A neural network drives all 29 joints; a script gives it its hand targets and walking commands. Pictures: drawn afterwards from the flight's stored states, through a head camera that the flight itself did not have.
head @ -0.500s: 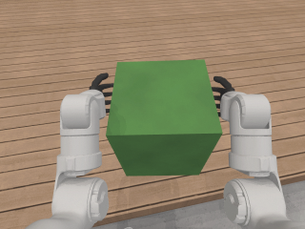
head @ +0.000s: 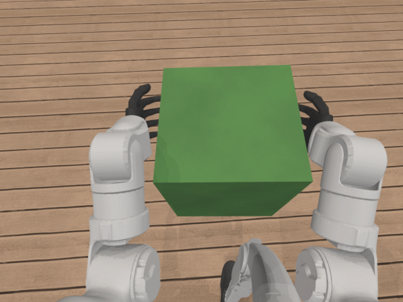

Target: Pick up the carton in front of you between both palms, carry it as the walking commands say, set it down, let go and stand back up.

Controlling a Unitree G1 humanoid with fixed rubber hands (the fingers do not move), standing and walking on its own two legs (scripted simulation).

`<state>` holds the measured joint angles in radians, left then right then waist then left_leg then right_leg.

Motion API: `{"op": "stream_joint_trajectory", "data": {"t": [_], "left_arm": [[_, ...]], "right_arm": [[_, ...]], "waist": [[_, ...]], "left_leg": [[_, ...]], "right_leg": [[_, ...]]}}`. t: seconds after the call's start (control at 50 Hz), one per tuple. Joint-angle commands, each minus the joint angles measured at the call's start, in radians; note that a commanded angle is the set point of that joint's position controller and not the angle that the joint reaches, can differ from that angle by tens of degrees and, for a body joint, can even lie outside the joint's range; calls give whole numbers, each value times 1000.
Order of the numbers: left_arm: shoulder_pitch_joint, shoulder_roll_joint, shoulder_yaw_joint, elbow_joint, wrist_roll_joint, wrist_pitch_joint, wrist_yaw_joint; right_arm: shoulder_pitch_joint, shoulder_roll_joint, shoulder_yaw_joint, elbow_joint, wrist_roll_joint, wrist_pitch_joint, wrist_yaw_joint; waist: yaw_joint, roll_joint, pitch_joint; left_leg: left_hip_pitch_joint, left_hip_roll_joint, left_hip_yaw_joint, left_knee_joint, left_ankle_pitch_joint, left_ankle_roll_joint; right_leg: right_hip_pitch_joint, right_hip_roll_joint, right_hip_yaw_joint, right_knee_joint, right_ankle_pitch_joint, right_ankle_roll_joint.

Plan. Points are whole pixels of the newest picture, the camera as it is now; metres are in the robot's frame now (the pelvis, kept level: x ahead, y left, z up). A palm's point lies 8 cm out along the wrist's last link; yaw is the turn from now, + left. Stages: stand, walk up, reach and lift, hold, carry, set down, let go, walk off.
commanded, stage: carry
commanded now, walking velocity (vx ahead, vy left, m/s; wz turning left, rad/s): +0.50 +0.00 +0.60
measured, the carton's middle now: (225, 152) +0.39 +0.01 +0.04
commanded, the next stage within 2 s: none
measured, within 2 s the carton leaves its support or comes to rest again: neither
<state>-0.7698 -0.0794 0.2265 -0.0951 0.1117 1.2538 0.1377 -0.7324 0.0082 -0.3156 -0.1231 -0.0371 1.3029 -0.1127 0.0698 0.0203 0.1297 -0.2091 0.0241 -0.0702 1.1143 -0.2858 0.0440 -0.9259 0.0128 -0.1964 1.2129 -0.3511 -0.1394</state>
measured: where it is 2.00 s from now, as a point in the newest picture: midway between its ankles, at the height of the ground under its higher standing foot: (222, 84)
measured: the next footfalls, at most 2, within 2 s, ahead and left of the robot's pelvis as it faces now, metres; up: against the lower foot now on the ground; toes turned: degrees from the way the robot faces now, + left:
left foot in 0.44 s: +0.50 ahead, +0.08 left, +0.00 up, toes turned +15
right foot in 0.92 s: +0.82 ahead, -0.05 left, +0.00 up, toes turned +1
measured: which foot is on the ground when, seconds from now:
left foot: up 0.00-0.42, down 0.44-0.96, up 0.98-1.00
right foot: down 0.00-0.42, up 0.44-0.90, down 0.92-1.00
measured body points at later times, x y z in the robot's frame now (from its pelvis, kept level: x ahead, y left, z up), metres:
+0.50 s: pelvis +0.37 +0.02 +0.10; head +0.36 +0.01 +0.55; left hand +0.74 +0.21 +0.32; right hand +0.77 -0.09 +0.31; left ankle +0.47 +0.07 -0.61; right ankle +0.20 -0.08 -0.52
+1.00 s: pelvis +0.70 +0.02 +0.12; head +0.74 +0.03 +0.57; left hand +0.98 +0.23 +0.18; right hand +1.04 -0.07 +0.18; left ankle +0.51 +0.07 -0.52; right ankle +0.78 -0.05 -0.61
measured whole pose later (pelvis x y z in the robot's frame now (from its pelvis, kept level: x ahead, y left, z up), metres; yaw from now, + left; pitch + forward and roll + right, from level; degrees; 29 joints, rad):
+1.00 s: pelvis +0.70 +0.02 +0.12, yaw +10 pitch +6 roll -2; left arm -0.33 -0.18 0.19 -0.18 0.14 1.16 0.10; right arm -0.32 0.17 -0.23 -0.23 -0.18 1.21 -0.07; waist 0.06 0.02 -0.02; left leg -0.30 0.02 0.06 1.09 -0.44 -0.04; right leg -0.43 0.01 -0.19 0.46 -0.14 -0.08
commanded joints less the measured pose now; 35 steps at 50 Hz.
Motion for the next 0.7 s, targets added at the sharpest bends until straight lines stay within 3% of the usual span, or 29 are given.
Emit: {"op": "stream_joint_trajectory", "data": {"t": [0.0, 0.02, 0.06, 0.12, 0.14, 0.18, 0.24, 0.28, 0.32, 0.38, 0.4, 0.42, 0.44, 0.46, 0.48, 0.5, 0.52, 0.54, 0.56, 0.58, 0.64, 0.68], "left_arm": [[-666, -1012, -758, -77, -526, 1, -240], [-719, -1057, -772, -103, -563, -6, -251], [-774, -1102, -791, -111, -607, -15, -262], [-761, -1116, -788, -72, -605, -26, -272], [-759, -1107, -776, -52, -597, -25, -277], [-736, -1080, -740, -7, -580, -15, -287], [-684, -1016, -674, 84, -548, 11, -296], [-646, -959, -623, 149, -521, 33, -297], [-633, -896, -568, 192, -493, 54, -289], [-679, -836, -500, 218, -462, 88, -270], [-724, -825, -482, 216, -458, 98, -264], [-774, -809, -467, 221, -455, 108, -258], [-794, -819, -451, 247, -451, 121, -250], [-808, -793, -416, 259, -443, 132, -231], [-835, -776, -388, 243, -417, 138, -211], [-873, -770, -376, 215, -401, 145, -196], [-911, -788, -358, 192, -391, 148, -185], [-913, -793, -334, 192, -377, 148, -177], [-889, -805, -321, 208, -365, 153, -174], [-865, -832, -321, 221, -361, 156, -177], [-790, -943, -342, 272, -365, 161, -203], [-729, -1030, -368, 298, -379, 148, -229]], "right_arm": [[-747, 952, 711, -89, 354, -26, 226], [-755, 952, 696, -93, 323, -34, 216], [-728, 950, 666, -73, 282, -43, 200], [-662, 929, 666, -13, 236, -65, 191], [-655, 922, 668, 5, 230, -70, 191], [-650, 918, 685, 38, 234, -68, 186], [-672, 911, 699, 74, 257, -45, 172], [-701, 901, 698, 96, 285, -18, 168], [-754, 889, 689, 115, 326, 12, 172], [-864, 889, 660, 144, 400, 53, 187], [-896, 903, 652, 152, 420, 61, 191], [-918, 910, 635, 161, 435, 69, 196], [-954, 897, 607, 191, 445, 77, 198], [-958, 885, 573, 245, 457, 87, 198], [-990, 940, 579, 238, 495, 93, 205], [-1047, 996, 582, 209, 530, 94, 216], [-1108, 1032, 576, 183, 557, 97, 224], [-1156, 1064, 566, 172, 576, 99, 229], [-1161, 1104, 556, 186, 582, 102, 230], [-1148, 1121, 541, 196, 571, 100, 230], [-992, 1157, 491, 251, 477, 93, 225], [-864, 1180, 478, 274, 397, 77, 225]], "waist": [[56, -195, -1021], [46, -110, -909], [38, -45, -759], [20, 38, -642], [18, 45, -637], [7, -34, -590], [-7, -150, -544], [-7, -162, -499], [-14, -187, -477], [-96, -249, -507], [-136, -192, -540], [-171, -114, -533], [-115, 113, -505], [-136, 199, -642], [-129, 105, -639], [-129, 8, -617], [-113, -58, -578], [-97, -89, -577], [-91, -91, -581], [-94, -57, -584], [-121, 4, -575], [-113, 27, -578]], "left_leg": [[-400, -158, -153, 777, -13, 22], [-490, -95, -116, 746, -27, 29], [-619, -31, -79, 689, -38, 56], [-656, 6, 9, 430, -176, 44], [-636, 17, 22, 303, -141, 44], [-614, -8, 96, 100, 2, 47], [-509, -37, 191, -243, 247, 57], [-421, -74, 262, -457, 343, 50], [-320, -111, 310, -556, 400, 65], [-97, -130, 307, -592, 328, 93], [59, -139, 292, -706, 350, 95], [218, -91, 179, -677, 341, 101], [359, 129, -125, -510, 856, 196], [500, 243, -533, -631, 630, 418], [478, 262, -570, -716, 384, 416], [386, 239, -517, -747, 263, 364], [286, 218, -459, -758, 239, 316], [213, 217, -399, -771, 179, 289], [160, 202, -334, -792, 119, 261], [134, 195, -291, -809, 120, 249], [224, 221, -206, -832, 348, 241], [295, 205, -104, -831, 535, 188]], "right_leg": [[1205, -292, 842, -576, 660, -218], [1147, -288, 768, -574, 565, -163], [1076, -268, 646, -618, 446, -127], [1064, -280, 492, -704, 510, -104], [1056, -269, 426, -713, 598, -83], [1033, -244, 278, -752, 816, -46], [1034, -175, 81, -808, 867, 10], [1046, -156, 9, -835, 890, 33], [1069, -179, -38, -805, 1037, 62], [1056, -226, -102, -577, 1239, 115], [998, -203, -130, -368, 1141, 134], [812, -166, -85, -150, 821, 139], [509, -46, -5, 53, -57, 146], [279, 81, 132, 318, -248, 174], [198, 15, 244, 352, -205, 150], [201, -26, 261, 272, -154, 130], [221, -46, 253, 173, -121, 123], [262, -65, 250, 94, -94, 115], [306, -76, 232, 22, -78, 116], [326, -80, 213, -45, -61, 125], [251, -117, 185, -266, 40, 144], [254, -114, 146, -415, 134, 149]]}}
